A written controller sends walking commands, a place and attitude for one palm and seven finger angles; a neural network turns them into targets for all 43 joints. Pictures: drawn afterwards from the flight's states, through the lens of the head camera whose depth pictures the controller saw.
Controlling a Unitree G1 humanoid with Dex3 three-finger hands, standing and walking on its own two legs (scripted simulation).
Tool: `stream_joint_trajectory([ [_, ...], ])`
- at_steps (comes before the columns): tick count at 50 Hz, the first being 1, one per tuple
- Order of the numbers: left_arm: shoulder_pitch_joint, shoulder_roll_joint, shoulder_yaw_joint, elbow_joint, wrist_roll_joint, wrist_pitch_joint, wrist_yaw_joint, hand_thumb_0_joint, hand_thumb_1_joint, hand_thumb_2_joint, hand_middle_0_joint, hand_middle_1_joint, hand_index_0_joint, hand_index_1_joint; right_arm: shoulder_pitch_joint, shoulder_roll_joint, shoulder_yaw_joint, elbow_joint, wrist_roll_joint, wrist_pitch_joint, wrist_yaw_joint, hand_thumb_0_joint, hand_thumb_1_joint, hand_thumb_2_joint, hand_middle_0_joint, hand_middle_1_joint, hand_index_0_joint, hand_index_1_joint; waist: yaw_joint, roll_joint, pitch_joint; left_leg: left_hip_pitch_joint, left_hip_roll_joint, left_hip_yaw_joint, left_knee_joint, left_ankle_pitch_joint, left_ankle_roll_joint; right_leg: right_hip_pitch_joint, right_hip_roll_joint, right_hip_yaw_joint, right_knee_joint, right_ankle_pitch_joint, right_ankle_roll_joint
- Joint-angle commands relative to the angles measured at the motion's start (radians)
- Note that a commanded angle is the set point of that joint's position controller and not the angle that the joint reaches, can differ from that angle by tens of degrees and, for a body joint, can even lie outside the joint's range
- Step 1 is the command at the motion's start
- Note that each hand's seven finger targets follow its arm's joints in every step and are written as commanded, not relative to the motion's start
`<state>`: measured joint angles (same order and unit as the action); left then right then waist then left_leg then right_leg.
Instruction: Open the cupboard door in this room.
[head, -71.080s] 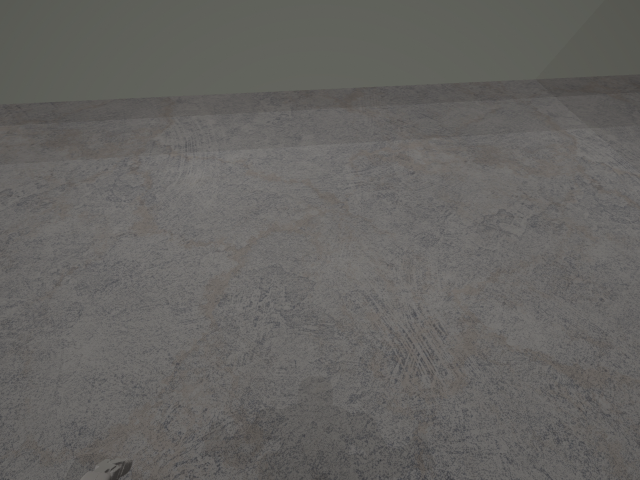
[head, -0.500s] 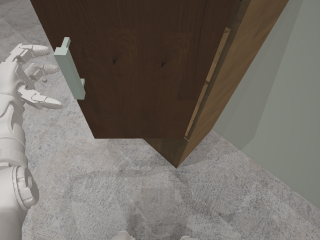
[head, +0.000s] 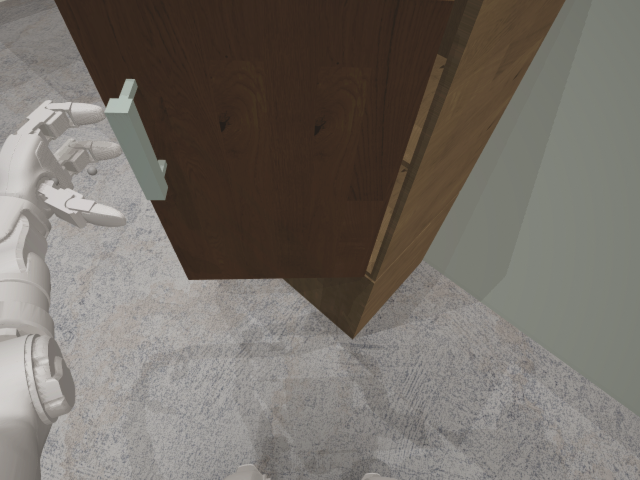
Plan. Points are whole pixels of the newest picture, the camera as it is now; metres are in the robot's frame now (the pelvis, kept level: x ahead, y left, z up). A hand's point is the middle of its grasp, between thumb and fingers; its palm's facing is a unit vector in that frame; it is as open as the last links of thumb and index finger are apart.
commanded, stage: slide the fingers in behind the handle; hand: left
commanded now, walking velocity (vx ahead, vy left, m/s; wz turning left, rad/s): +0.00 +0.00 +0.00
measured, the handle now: (144, 143) +0.51 +0.21 +0.11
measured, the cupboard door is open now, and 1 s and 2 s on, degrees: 45 45 45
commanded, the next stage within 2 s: close the thumb around the handle in 1.40 s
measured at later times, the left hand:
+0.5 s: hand (112, 169) +0.46 +0.23 +0.12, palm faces -0.01 -1.00 +0.01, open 14.0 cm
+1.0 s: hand (151, 169) +0.46 +0.19 +0.12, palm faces +0.00 -1.00 +0.02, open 14.0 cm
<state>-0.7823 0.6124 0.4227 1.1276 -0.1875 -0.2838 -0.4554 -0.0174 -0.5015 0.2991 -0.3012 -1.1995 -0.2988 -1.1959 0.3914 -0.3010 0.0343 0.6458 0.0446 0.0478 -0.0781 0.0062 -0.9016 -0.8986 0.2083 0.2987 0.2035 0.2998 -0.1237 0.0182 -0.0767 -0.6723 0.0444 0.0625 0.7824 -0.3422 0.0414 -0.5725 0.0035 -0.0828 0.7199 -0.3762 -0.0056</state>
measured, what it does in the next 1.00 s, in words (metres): stands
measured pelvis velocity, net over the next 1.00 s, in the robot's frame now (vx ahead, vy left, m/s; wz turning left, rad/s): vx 0.00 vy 0.00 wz -0.01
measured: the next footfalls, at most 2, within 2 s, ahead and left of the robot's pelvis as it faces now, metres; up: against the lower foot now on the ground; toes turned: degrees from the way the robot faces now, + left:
none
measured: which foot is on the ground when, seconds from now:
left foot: down 0.00-1.00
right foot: down 0.00-1.00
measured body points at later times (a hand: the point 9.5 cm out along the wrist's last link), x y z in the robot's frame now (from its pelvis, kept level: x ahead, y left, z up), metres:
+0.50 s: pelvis +0.01 +0.00 +0.00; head +0.07 +0.01 +0.45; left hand +0.45 +0.28 +0.12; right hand +0.04 -0.27 -0.11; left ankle +0.02 +0.09 -0.71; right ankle -0.02 -0.12 -0.71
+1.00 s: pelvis +0.00 +0.00 +0.00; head +0.06 +0.00 +0.45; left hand +0.45 +0.24 +0.12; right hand +0.04 -0.27 -0.11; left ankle +0.02 +0.09 -0.71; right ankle -0.02 -0.12 -0.71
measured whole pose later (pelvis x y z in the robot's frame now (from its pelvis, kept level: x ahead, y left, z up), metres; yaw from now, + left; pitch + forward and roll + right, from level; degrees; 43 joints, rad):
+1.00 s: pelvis +0.00 +0.00 +0.00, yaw +0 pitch +11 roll -2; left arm -0.75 0.43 0.34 1.04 -0.17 -0.28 -0.27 -0.02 -0.50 0.30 -0.30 -1.20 -0.30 -1.20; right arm 0.37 -0.27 0.03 0.65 0.04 0.04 -0.04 0.01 -0.90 -0.90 0.21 0.30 0.20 0.30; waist -0.11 0.03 -0.09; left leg -0.63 0.04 0.07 0.77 -0.34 0.04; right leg -0.54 0.00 -0.07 0.73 -0.38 -0.01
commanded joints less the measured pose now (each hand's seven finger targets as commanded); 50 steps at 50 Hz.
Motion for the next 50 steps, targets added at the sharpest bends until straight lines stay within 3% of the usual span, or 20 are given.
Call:
stream_joint_trajectory([
  [1,-0.407,0.283,0.048,-0.242,-0.023,-0.073,0.027,0.0,-0.5,0.3,-0.3,-1.2,-0.3,-1.2,0.096,-0.173,-0.066,-0.08,-0.007,-0.028,-0.008,0.0,-0.9,-0.9,0.2,0.3,0.2,0.3,0.002,0.112,-0.381,0.404,-0.015,-0.108,-0.067,0.321,0.004,-0.004,0.038,0.041,-0.079,0.267,-0.016],
  [2,-0.4,0.303,0.066,-0.237,-0.019,-0.072,0.034,0.0,-0.5,0.3,-0.3,-1.2,-0.3,-1.2,0.094,-0.173,-0.064,-0.081,-0.008,-0.027,-0.005,0.0,-0.9,-0.9,0.2,0.3,0.2,0.3,0.009,0.101,-0.388,0.397,-0.015,-0.107,-0.07,0.321,0.002,0.011,0.039,0.045,-0.08,0.275,-0.013],
  [6,-0.416,0.269,0.041,-0.23,-0.015,-0.069,0.057,0.0,-0.5,0.3,-0.3,-1.2,-0.3,-1.2,0.082,-0.166,-0.062,-0.091,-0.003,-0.027,-0.003,0.0,-0.9,-0.9,0.2,0.3,0.2,0.3,0.0,0.086,-0.332,0.352,-0.017,-0.095,-0.073,0.276,0.006,0.009,0.036,0.045,-0.085,0.255,-0.011],
  [8,-0.424,0.302,0.063,-0.23,-0.005,-0.069,0.068,0.0,-0.5,0.3,-0.3,-1.2,-0.3,-1.2,0.081,-0.17,-0.063,-0.092,-0.004,-0.028,-0.002,0.0,-0.9,-0.9,0.2,0.3,0.2,0.3,0.003,0.088,-0.341,0.345,-0.017,-0.095,-0.076,0.261,0.004,0.017,0.036,0.051,-0.085,0.251,-0.008],
  [11,-0.384,0.296,0.069,-0.247,-0.01,-0.078,0.07,0.0,-0.5,0.3,-0.3,-1.2,-0.3,-1.2,0.085,-0.167,-0.063,-0.101,-0.005,-0.027,0.0,0.0,-0.9,-0.9,0.2,0.3,0.2,0.3,0.014,0.085,-0.381,0.357,-0.019,-0.087,-0.069,0.307,0.006,0.055,0.038,0.052,-0.077,0.298,-0.012],
  [15,-0.406,0.253,0.035,-0.251,-0.012,-0.074,0.058,0.0,-0.5,0.3,-0.3,-1.2,-0.3,-1.2,0.081,-0.162,-0.065,-0.093,-0.001,-0.028,0.002,0.0,-0.9,-0.9,0.2,0.3,0.2,0.3,-0.003,0.085,-0.36,0.361,-0.016,-0.085,-0.066,0.315,0.005,0.036,0.039,0.053,-0.08,0.315,-0.007],
  [18,-0.397,0.214,0.019,-0.31,-0.023,-0.082,0.054,0.0,-0.5,0.3,-0.3,-1.2,-0.3,-1.2,0.077,-0.158,-0.07,-0.093,-0.004,-0.029,0.006,0.0,-0.9,-0.9,0.2,0.3,0.2,0.3,0.005,0.133,-0.407,0.426,-0.015,-0.091,-0.058,0.375,0.0,0.033,0.042,0.049,-0.076,0.343,-0.012],
  [22,-0.346,0.149,-0.011,-0.3,-0.041,-0.061,0.063,0.0,-0.5,0.3,-0.3,-1.2,-0.3,-1.2,0.068,-0.152,-0.069,-0.093,0.0,-0.028,0.01,0.0,-0.9,-0.9,0.2,0.3,0.2,0.3,0.004,0.091,-0.364,0.413,-0.013,-0.093,-0.067,0.373,0.001,0.025,0.045,0.039,-0.082,0.337,-0.011],
  [26,-0.352,0.137,-0.019,-0.318,-0.039,-0.043,0.091,0.0,-0.5,0.3,-0.3,-1.2,-0.3,-1.2,0.067,-0.153,-0.072,-0.092,0.002,-0.026,0.009,0.0,-0.9,-0.9,0.2,0.3,0.2,0.3,0.007,0.053,-0.334,0.394,-0.015,-0.095,-0.074,0.361,0.004,0.032,0.04,0.035,-0.085,0.327,-0.013],
  [28,-0.358,0.134,-0.017,-0.382,-0.027,-0.05,0.114,0.0,-0.5,0.3,-0.3,-1.2,-0.3,-1.2,0.058,-0.148,-0.074,-0.099,-0.002,-0.03,0.015,0.0,-0.9,-0.9,0.2,0.3,0.2,0.3,0.02,0.113,-0.384,0.442,-0.014,-0.103,-0.076,0.397,-0.005,0.031,0.04,0.036,-0.077,0.334,-0.013],
  [32,-0.379,0.134,-0.009,-0.351,-0.017,-0.059,0.152,0.0,-0.5,0.3,-0.3,-1.2,-0.3,-1.2,0.057,-0.147,-0.072,-0.087,-0.003,-0.029,0.016,0.0,-0.9,-0.9,0.2,0.3,0.2,0.3,0.007,0.044,-0.331,0.403,-0.011,-0.104,-0.08,0.354,-0.002,0.025,0.042,0.035,-0.08,0.313,-0.01],
  [34,-0.408,0.105,-0.03,-0.352,-0.013,-0.063,0.165,0.0,-0.5,0.3,-0.3,-1.2,-0.3,-1.2,0.05,-0.143,-0.07,-0.088,-0.003,-0.033,0.018,0.0,-0.9,-0.9,0.2,0.3,0.2,0.3,0.003,0.076,-0.339,0.414,-0.014,-0.103,-0.081,0.329,-0.005,0.014,0.039,0.038,-0.08,0.292,-0.011],
  [35,-0.392,0.119,-0.017,-0.333,-0.007,-0.064,0.17,0.0,-0.5,0.3,-0.3,-1.2,-0.3,-1.2,0.051,-0.144,-0.069,-0.087,-0.005,-0.034,0.018,0.0,-0.9,-0.9,0.2,0.3,0.2,0.3,0.014,0.086,-0.338,0.409,-0.015,-0.106,-0.083,0.325,-0.008,0.018,0.037,0.038,-0.078,0.286,-0.014],
  [37,-0.414,0.129,-0.021,-0.336,0.007,-0.072,0.179,0.0,-0.5,0.3,-0.3,-1.2,-0.3,-1.2,0.052,-0.145,-0.069,-0.082,-0.005,-0.033,0.019,0.0,-0.9,-0.9,0.2,0.3,0.2,0.3,0.006,0.087,-0.36,0.42,-0.014,-0.107,-0.077,0.33,-0.007,0.017,0.038,0.041,-0.072,0.29,-0.013],
  [38,-0.43,0.086,-0.055,-0.351,0.009,-0.075,0.178,0.0,-0.5,0.3,-0.3,-1.2,-0.3,-1.2,0.049,-0.139,-0.068,-0.087,-0.005,-0.035,0.02,0.0,-0.9,-0.9,0.2,0.3,0.2,0.3,0.002,0.112,-0.372,0.438,-0.015,-0.108,-0.075,0.344,-0.009,0.008,0.038,0.04,-0.071,0.294,-0.014],
  [41,-0.434,0.073,-0.057,-0.326,0.002,-0.081,0.184,0.0,-0.5,0.3,-0.3,-1.2,-0.3,-1.2,0.053,-0.142,-0.069,-0.078,-0.006,-0.037,0.021,0.0,-0.9,-0.9,0.2,0.3,0.2,0.3,-0.005,0.062,-0.359,0.427,-0.013,-0.112,-0.073,0.327,-0.005,0.008,0.041,0.037,-0.075,0.283,-0.014],
  [43,-0.417,0.041,-0.073,-0.327,-0.002,-0.077,0.183,0.0,-0.5,0.3,-0.3,-1.2,-0.3,-1.2,0.047,-0.139,-0.071,-0.083,-0.004,-0.039,0.024,0.0,-0.9,-0.9,0.2,0.3,0.2,0.3,0.002,0.076,-0.376,0.436,-0.015,-0.105,-0.073,0.337,-0.008,0.016,0.041,0.04,-0.075,0.299,-0.013],
  [45,-0.398,0.035,-0.069,-0.308,-0.009,-0.068,0.185,0.0,-0.5,0.3,-0.3,-1.2,-0.3,-1.2,0.046,-0.139,-0.071,-0.08,-0.004,-0.04,0.026,0.0,-0.9,-0.9,0.2,0.3,0.2,0.3,0.007,0.065,-0.366,0.42,-0.017,-0.101,-0.075,0.328,-0.009,0.024,0.04,0.038,-0.076,0.301,-0.013],
  [46,-0.38,0.065,-0.041,-0.292,-0.01,-0.065,0.189,0.0,-0.5,0.3,-0.3,-1.2,-0.3,-1.2,0.053,-0.143,-0.072,-0.078,-0.005,-0.036,0.024,0.0,-0.9,-0.9,0.2,0.3,0.2,0.3,0.01,0.022,-0.361,0.391,-0.019,-0.095,-0.07,0.327,-0.002,0.05,0.04,0.042,-0.077,0.319,-0.012],
  [50,-0.394,0.09,-0.032,-0.298,0.002,-0.06,0.197,0.0,-0.5,0.3,-0.3,-1.2,-0.3,-1.2,0.047,-0.138,-0.068,-0.09,-0.003,-0.032,0.024,0.0,-0.9,-0.9,0.2,0.3,0.2,0.3,0.015,0.019,-0.335,0.334,-0.026,-0.08,-0.084,0.283,0.001,0.079,0.035,0.052,-0.081,0.321,-0.007],
])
